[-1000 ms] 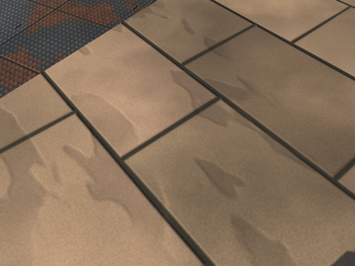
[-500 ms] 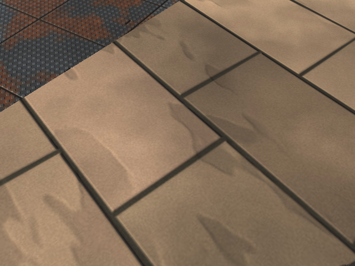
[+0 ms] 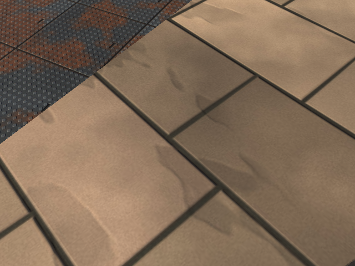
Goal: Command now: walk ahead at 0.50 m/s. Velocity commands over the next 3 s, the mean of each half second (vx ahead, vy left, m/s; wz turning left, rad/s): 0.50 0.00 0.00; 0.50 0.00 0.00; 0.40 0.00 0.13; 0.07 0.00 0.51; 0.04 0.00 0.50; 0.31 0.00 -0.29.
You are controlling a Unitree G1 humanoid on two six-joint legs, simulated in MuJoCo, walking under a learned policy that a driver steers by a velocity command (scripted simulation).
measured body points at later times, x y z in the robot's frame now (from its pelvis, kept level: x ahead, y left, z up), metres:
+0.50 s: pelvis +0.29 +0.05 -0.01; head +0.33 +0.06 +0.44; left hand +0.26 +0.32 -0.15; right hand +0.49 -0.20 -0.11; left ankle +0.40 +0.15 -0.73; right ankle +0.10 -0.09 -0.68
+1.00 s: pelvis +0.58 +0.03 -0.01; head +0.61 +0.02 +0.44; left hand +0.79 +0.26 -0.10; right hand +0.53 -0.25 -0.15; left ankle +0.40 +0.15 -0.73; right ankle +0.71 -0.08 -0.73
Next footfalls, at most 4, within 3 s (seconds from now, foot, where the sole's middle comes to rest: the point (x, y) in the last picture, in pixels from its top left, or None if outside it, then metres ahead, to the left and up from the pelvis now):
0.46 left None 0.44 0.15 -0.76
1.00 right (206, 193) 0.75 -0.09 -0.76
1.50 left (152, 145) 1.01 0.14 -0.76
1.96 right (200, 138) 1.04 -0.08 -0.76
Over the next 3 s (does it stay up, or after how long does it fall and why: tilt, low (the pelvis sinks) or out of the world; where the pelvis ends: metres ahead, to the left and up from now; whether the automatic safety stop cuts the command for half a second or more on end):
stays up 1.10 0.08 -0.01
